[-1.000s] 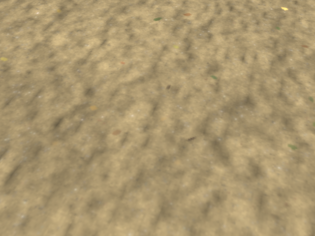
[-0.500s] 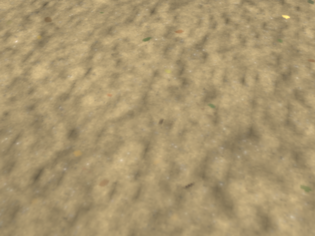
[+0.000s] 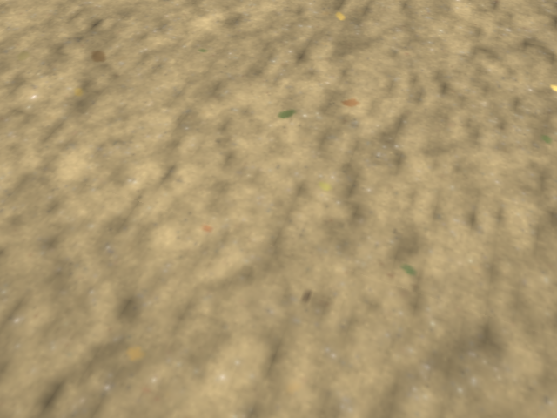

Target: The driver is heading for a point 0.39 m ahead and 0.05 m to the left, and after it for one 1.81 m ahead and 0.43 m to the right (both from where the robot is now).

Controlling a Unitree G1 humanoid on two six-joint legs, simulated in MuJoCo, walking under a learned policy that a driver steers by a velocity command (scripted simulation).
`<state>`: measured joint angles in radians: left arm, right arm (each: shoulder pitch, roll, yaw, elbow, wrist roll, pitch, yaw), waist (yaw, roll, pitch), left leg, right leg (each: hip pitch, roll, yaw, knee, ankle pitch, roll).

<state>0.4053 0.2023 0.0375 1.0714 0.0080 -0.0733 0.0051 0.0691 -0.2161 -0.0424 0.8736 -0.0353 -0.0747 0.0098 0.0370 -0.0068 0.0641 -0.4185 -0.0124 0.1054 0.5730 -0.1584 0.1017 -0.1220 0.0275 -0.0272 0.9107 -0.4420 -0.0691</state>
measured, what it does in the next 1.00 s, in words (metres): walks ahead: right foot, then left foot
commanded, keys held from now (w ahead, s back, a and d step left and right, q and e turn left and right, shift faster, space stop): w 0.28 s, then no key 0.72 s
